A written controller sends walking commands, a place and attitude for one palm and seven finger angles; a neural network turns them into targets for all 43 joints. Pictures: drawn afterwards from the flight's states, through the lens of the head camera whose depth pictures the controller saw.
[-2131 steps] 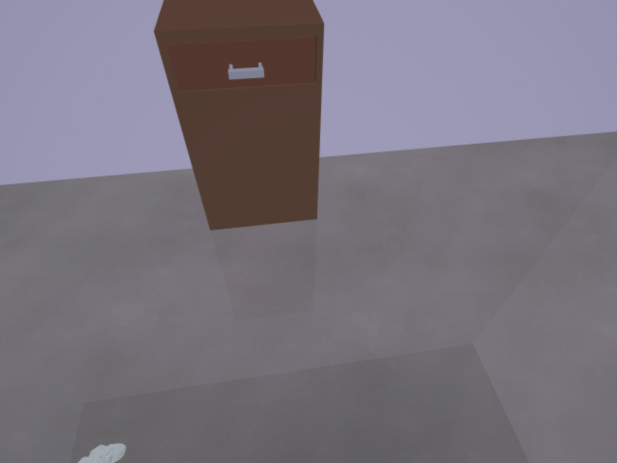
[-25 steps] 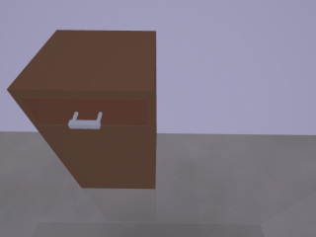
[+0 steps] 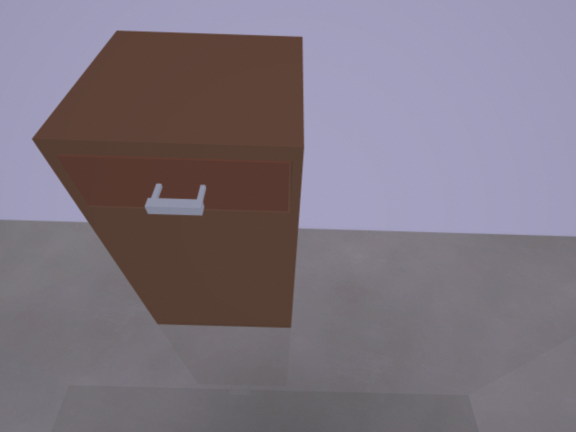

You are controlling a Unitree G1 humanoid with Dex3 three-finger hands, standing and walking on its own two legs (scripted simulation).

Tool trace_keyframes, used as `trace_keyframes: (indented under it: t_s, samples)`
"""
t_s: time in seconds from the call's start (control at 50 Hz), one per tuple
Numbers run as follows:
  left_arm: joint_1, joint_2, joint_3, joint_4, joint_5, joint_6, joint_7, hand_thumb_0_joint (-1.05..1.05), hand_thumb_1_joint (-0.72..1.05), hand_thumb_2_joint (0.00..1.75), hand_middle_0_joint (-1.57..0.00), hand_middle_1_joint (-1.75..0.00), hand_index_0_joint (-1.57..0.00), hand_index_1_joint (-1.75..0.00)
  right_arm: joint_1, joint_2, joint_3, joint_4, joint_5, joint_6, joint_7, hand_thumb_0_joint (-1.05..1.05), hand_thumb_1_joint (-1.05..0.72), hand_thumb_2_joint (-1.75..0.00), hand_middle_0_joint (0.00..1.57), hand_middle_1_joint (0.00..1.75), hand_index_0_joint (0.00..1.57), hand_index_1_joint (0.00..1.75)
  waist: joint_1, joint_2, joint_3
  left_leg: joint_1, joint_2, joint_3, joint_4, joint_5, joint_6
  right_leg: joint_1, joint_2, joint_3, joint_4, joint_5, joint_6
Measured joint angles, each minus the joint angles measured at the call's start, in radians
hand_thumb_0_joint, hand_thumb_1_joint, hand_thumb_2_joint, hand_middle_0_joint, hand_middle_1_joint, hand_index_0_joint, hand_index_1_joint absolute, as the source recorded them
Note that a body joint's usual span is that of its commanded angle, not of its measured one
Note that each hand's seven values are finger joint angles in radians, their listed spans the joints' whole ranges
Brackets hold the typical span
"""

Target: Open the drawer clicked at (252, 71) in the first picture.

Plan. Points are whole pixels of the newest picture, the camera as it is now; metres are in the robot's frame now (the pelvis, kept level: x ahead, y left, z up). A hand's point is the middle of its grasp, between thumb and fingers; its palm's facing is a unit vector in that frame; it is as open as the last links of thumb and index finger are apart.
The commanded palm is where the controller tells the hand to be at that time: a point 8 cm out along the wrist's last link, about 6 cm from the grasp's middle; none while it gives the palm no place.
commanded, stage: come to a stop and stand still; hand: left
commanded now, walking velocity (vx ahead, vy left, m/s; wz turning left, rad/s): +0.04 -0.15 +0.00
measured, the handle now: (177, 198) +0.52 +0.25 -0.04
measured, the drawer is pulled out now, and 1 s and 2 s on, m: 0.00 0.00 0.00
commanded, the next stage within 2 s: look again from close up in 1.46 s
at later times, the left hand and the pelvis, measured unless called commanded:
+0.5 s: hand out of the picture +0.01 +0.14 -0.17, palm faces +0.03 -0.98 -0.17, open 7.3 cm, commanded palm none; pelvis +0.02 -0.02 +0.00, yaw +1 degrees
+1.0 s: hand out of the picture +0.00 +0.18 -0.17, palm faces +0.03 -0.99 -0.17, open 7.4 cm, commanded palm none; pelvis +0.00 +0.02 +0.01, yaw +0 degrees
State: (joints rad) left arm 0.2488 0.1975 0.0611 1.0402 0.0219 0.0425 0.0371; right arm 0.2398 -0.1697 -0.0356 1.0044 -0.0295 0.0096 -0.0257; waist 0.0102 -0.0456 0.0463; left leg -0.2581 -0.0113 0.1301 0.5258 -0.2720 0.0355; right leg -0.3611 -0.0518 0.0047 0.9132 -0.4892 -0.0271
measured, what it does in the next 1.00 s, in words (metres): steps on the spot: right foot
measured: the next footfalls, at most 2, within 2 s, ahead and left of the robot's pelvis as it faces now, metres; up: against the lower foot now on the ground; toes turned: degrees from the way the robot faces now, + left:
right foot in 0.14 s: +0.02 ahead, -0.08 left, +0.00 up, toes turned -1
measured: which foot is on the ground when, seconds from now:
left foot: down 0.00-1.00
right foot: up 0.00-0.12, down 0.14-1.00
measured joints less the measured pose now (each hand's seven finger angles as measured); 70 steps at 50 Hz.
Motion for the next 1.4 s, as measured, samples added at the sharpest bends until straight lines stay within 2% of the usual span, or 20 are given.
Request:
trace_keyframes:
  t_s: [0.06,0.1,0.14,0.2,0.28,0.38,0.48,0.64,0.96,1.4]
  samples:
    - [0.003,-0.007,-0.013,0.003,0.001,-0.014,-0.009,0.00,0.91,0.90,-0.20,-0.30,-0.19,-0.29,0.005,0.017,0.014,0.013,-0.003,-0.009,0.002,0.00,-0.91,-0.90,0.20,0.29,0.20,0.30,-0.004,0.008,-0.016,0.015,-0.003,0.003,-0.050,0.031,0.001,0.020,0.001,-0.029,-0.058,0.024,0.003]
    - [0.010,-0.020,-0.024,0.006,-0.001,-0.025,-0.014,0.00,0.91,0.90,-0.20,-0.30,-0.19,-0.29,0.009,0.019,0.014,0.029,-0.004,-0.011,-0.005,0.00,-0.92,-0.90,0.20,0.29,0.20,0.30,-0.007,0.015,-0.026,0.020,-0.004,0.006,-0.066,0.039,-0.001,0.064,0.005,-0.038,-0.174,0.045,0.006]
    - [0.019,-0.030,-0.032,0.012,-0.001,-0.037,-0.015,0.00,0.91,0.90,-0.20,-0.30,-0.19,-0.29,0.016,0.020,0.016,0.044,0.001,-0.012,-0.003,0.00,-0.93,-0.90,0.20,0.30,0.20,0.30,-0.008,0.011,-0.033,0.014,-0.008,0.014,-0.053,0.031,-0.008,0.122,0.007,-0.032,-0.325,0.120,0.005]
    - [0.031,-0.048,-0.045,0.046,-0.002,-0.050,-0.012,0.01,0.93,0.90,-0.20,-0.30,-0.19,-0.29,0.022,0.015,0.018,0.079,0.008,-0.008,-0.001,0.00,-0.94,-0.90,0.20,0.30,0.20,0.30,-0.018,0.045,-0.028,0.030,0.020,0.000,-0.045,0.020,-0.023,0.159,0.036,-0.044,-0.370,0.150,-0.004]
    - [0.059,-0.060,-0.059,0.075,-0.010,-0.059,-0.017,0.01,0.93,0.90,-0.20,-0.30,-0.19,-0.29,0.046,0.029,0.031,0.117,0.011,-0.011,-0.001,0.00,-0.93,-0.90,0.20,0.29,0.20,0.30,-0.027,0.045,-0.034,0.059,0.037,-0.008,-0.077,0.028,-0.035,0.197,0.057,-0.052,-0.420,0.162,-0.015]
    - [0.086,-0.067,-0.075,0.041,-0.003,-0.061,-0.008,0.01,0.92,0.90,-0.20,-0.30,-0.20,-0.29,0.100,0.036,0.034,0.061,0.000,-0.007,-0.001,0.00,-0.92,-0.90,0.20,0.30,0.20,0.30,-0.042,0.050,-0.035,0.003,0.059,-0.038,-0.011,-0.003,-0.047,0.179,0.076,-0.081,-0.415,0.151,-0.027]
    - [0.101,-0.066,-0.068,0.019,-0.008,-0.067,0.000,0.01,0.92,0.90,-0.20,-0.30,-0.20,-0.29,0.110,0.034,0.032,0.052,0.004,-0.009,-0.011,0.00,-0.91,-0.90,0.20,0.29,0.20,0.30,-0.035,0.039,-0.038,0.010,0.065,-0.043,0.011,-0.025,-0.049,0.193,0.082,-0.084,-0.408,0.139,-0.029]
    - [0.098,-0.050,-0.064,-0.007,-0.010,-0.050,0.008,0.01,0.92,0.90,-0.20,-0.30,-0.20,-0.29,0.050,0.025,0.025,0.045,0.009,0.003,-0.013,0.00,-0.91,-0.90,0.20,0.29,0.20,0.30,-0.022,0.023,-0.041,0.041,0.063,-0.030,0.019,-0.035,-0.040,0.221,0.078,-0.071,-0.403,0.135,-0.018]
    - [0.088,-0.043,-0.071,0.009,-0.011,-0.049,0.005,0.00,0.91,0.90,-0.20,-0.30,-0.19,-0.29,0.017,0.010,0.034,0.076,0.010,-0.001,-0.001,0.00,-0.92,-0.90,0.20,0.29,0.20,0.30,-0.011,0.026,-0.047,0.066,0.029,-0.012,-0.053,0.024,-0.002,0.240,0.048,-0.056,-0.468,0.199,0.020]
    - [0.137,-0.086,-0.069,0.067,-0.003,-0.045,0.009,0.00,0.91,0.90,-0.20,-0.30,-0.19,-0.29,0.091,0.057,0.032,0.131,0.014,-0.003,0.004,0.00,-0.91,-0.90,0.20,0.29,0.20,0.30,-0.018,0.024,-0.034,0.050,-0.016,0.009,-0.117,0.082,0.045,0.207,0.006,-0.039,-0.499,0.251,0.062]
